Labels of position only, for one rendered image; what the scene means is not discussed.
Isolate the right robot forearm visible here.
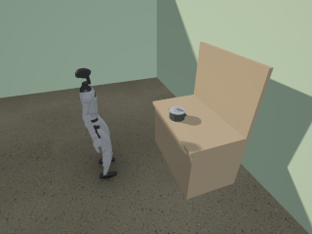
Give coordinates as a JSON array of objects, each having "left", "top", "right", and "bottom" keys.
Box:
[{"left": 84, "top": 116, "right": 98, "bottom": 140}]

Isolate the left robot thigh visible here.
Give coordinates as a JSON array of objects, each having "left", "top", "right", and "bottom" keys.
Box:
[{"left": 98, "top": 117, "right": 110, "bottom": 139}]

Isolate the robot right hand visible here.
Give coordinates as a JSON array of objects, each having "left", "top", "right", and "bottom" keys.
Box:
[{"left": 93, "top": 138, "right": 105, "bottom": 153}]

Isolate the pot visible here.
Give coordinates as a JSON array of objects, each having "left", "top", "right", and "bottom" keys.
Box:
[{"left": 169, "top": 109, "right": 186, "bottom": 122}]

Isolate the table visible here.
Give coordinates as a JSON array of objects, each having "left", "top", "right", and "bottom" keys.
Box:
[{"left": 152, "top": 42, "right": 273, "bottom": 200}]

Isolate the right robot foot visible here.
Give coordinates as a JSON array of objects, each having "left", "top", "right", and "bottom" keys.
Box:
[{"left": 99, "top": 171, "right": 117, "bottom": 179}]

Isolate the robot right upper arm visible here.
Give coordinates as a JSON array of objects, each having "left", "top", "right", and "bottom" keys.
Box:
[{"left": 81, "top": 93, "right": 92, "bottom": 121}]

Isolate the lid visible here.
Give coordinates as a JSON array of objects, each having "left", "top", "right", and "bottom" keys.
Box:
[{"left": 169, "top": 105, "right": 186, "bottom": 115}]

